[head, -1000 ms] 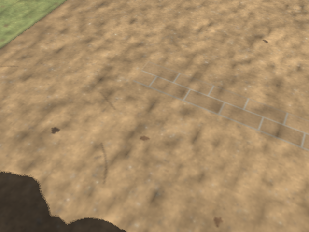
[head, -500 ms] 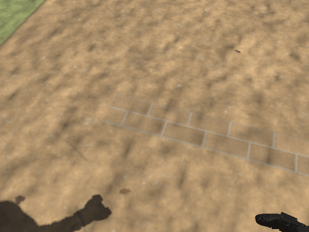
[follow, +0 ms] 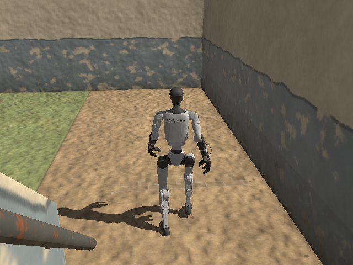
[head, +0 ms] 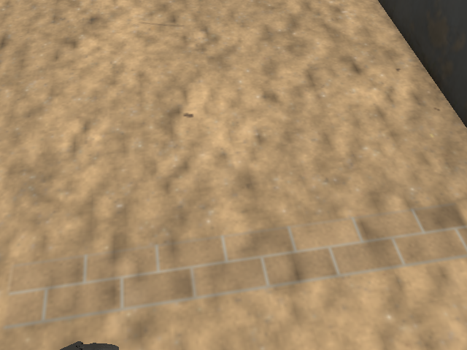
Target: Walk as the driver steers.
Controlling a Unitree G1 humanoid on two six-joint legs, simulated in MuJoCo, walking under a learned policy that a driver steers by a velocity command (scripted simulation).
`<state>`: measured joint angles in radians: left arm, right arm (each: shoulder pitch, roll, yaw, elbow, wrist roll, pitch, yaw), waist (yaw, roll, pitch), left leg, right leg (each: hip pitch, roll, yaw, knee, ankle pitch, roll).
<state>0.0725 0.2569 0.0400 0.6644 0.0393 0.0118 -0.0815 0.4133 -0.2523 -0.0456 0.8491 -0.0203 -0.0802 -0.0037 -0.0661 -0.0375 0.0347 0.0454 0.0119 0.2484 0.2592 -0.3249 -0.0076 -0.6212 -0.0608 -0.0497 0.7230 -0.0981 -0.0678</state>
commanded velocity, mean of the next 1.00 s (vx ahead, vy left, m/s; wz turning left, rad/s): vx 0.15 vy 0.00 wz -0.18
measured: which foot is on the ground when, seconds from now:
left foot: down 0.00-0.10, up 0.12-0.56, down 0.58-1.00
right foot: up 0.00-0.06, down 0.08-1.00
